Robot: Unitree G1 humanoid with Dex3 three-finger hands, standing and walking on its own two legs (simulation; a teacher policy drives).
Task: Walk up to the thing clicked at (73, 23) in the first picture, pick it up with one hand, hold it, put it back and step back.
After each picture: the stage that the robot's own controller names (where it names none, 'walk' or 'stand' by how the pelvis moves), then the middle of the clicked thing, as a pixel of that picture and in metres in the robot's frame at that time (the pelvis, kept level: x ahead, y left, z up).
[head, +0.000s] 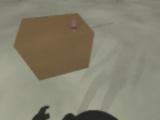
stand; (74, 25) +1.02 +0.26 +0.03
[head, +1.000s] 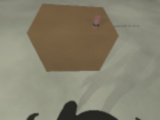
walk; (96, 22) +0.93 +0.06 +0.06
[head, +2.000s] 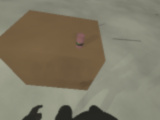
walk; (80, 41) +0.63 +0.13 +0.06
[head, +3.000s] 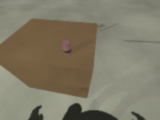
stand; (66, 47) +0.53 +0.23 +0.06
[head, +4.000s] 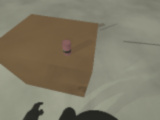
stand; (66, 48) +0.52 +0.23 +0.04
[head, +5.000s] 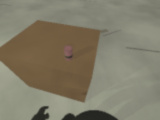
stand; (68, 53) +0.51 +0.21 +0.02
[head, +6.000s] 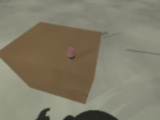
stand; (71, 54) +0.52 +0.19 +0.02
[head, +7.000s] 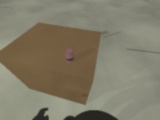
stand; (69, 55) +0.50 +0.20 +0.02
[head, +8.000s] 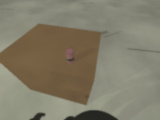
rise first; (70, 56) +0.50 +0.20 +0.02
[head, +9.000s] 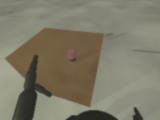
rise first; (71, 56) +0.51 +0.22 +0.02
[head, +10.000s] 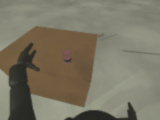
go down; (67, 57) +0.51 +0.20 +0.03
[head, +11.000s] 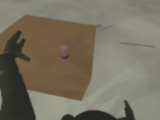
go down; (64, 52) +0.49 +0.20 +0.04
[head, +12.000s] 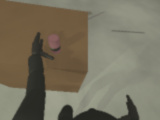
close in; (54, 44) +0.50 +0.22 +0.07
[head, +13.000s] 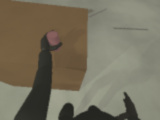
close; (54, 41) +0.51 +0.21 +0.09
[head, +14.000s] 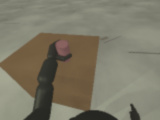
lift; (63, 51) +0.35 +0.17 +0.24
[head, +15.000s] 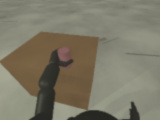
hold; (65, 58) +0.33 +0.17 +0.20
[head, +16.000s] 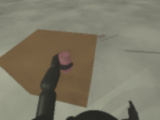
hold; (65, 62) +0.34 +0.17 +0.15
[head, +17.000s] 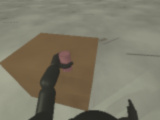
hold; (65, 61) +0.34 +0.17 +0.17
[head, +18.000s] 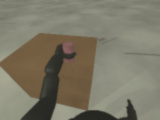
crouch; (69, 52) +0.39 +0.15 +0.21
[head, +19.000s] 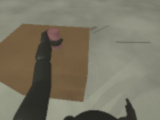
lower; (55, 39) +0.48 +0.22 +0.20
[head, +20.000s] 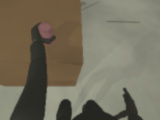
lower; (47, 34) +0.54 +0.21 +0.10
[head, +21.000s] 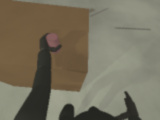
lower; (54, 43) +0.49 +0.22 +0.08
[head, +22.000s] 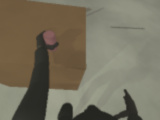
lower; (51, 41) +0.51 +0.22 +0.09
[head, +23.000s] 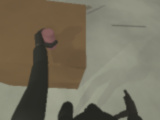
lower; (49, 39) +0.52 +0.23 +0.09
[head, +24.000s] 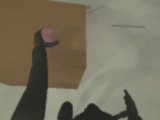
open; (49, 39) +0.52 +0.23 +0.09
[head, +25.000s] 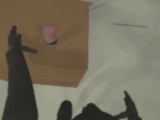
sink last; (50, 37) +0.51 +0.23 +0.09
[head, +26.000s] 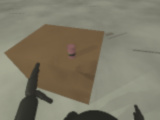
sink last; (71, 51) +0.54 +0.23 +0.05
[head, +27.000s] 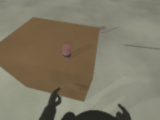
stand; (66, 52) +0.50 +0.22 +0.03
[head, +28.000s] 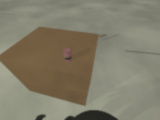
stand; (67, 55) +0.53 +0.23 +0.02
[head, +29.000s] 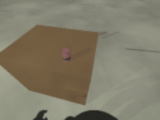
stand; (66, 55) +0.51 +0.23 +0.02
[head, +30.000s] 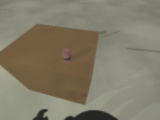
stand; (66, 55) +0.51 +0.22 +0.02
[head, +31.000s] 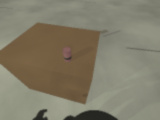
stand; (67, 54) +0.51 +0.22 +0.02
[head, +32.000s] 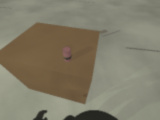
stand; (67, 54) +0.51 +0.22 +0.02
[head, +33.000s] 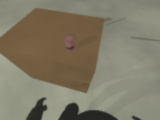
walk; (69, 44) +0.54 +0.21 +0.03
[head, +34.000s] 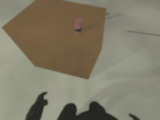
walk; (78, 26) +0.73 +0.17 +0.05
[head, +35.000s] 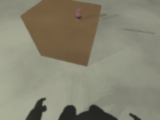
walk; (78, 15) +1.04 +0.23 +0.04
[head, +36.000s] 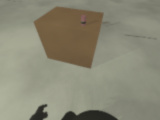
stand; (83, 20) +1.13 +0.19 +0.04
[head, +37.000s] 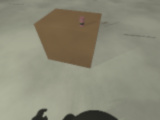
stand; (81, 21) +1.16 +0.19 +0.02
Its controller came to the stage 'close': yes
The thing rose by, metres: 0.22
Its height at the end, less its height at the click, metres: +0.00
